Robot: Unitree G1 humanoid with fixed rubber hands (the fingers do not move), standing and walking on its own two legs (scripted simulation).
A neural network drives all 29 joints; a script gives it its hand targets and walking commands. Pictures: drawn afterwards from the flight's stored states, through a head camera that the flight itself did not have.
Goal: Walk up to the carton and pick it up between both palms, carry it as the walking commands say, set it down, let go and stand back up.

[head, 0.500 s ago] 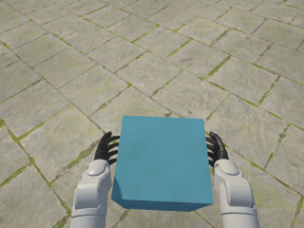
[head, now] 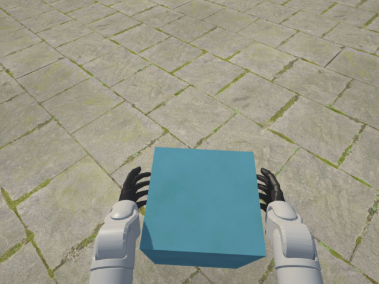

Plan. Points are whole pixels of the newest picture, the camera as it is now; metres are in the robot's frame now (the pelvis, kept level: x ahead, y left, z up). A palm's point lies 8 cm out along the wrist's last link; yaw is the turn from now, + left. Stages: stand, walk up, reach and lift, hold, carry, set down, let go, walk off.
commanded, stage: carry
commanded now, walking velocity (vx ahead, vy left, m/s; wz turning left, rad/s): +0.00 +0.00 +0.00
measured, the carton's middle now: (199, 213) +0.29 +0.01 -0.05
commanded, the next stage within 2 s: none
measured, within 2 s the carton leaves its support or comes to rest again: neither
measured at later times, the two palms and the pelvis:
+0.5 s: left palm (138, 138) +0.45 +0.16 +0.03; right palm (254, 140) +0.46 -0.14 +0.01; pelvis +0.18 +0.00 -0.01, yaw +2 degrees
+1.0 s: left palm (144, 88) +0.65 +0.17 +0.03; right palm (240, 89) +0.66 -0.12 +0.01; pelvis +0.38 +0.01 +0.00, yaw +3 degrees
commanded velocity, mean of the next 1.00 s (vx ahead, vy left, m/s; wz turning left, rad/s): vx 0.00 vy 0.00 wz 0.00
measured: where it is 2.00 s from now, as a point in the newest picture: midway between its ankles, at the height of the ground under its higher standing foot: (192, 196)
